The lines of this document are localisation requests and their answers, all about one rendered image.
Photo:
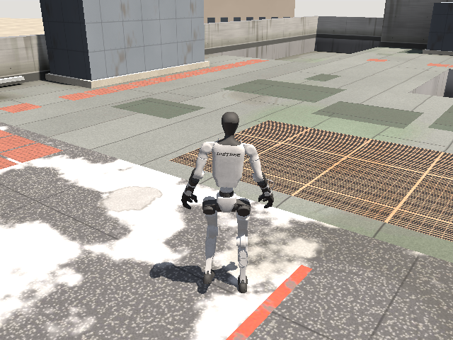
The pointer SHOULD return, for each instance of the robot right hand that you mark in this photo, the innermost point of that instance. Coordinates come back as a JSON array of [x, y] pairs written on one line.
[[265, 198]]

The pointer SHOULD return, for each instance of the left robot upper arm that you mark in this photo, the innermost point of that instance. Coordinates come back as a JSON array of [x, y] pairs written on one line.
[[205, 149]]

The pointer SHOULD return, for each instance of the left robot forearm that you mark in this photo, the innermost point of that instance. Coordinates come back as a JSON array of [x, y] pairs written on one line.
[[191, 184]]

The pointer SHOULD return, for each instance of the robot right shin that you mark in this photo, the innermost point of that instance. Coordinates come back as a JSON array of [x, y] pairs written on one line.
[[243, 261]]

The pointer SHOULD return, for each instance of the robot left hand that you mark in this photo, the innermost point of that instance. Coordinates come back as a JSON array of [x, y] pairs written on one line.
[[186, 198]]

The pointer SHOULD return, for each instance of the right robot forearm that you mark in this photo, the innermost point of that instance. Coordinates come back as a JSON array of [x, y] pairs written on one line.
[[264, 186]]

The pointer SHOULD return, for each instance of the robot left shin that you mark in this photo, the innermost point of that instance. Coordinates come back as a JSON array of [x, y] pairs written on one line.
[[210, 246]]

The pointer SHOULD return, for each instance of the right robot upper arm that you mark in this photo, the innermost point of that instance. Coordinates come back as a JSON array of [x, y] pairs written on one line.
[[251, 151]]

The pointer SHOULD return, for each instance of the robot shin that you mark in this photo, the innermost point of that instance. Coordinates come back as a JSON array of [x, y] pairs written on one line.
[[210, 246], [243, 261]]

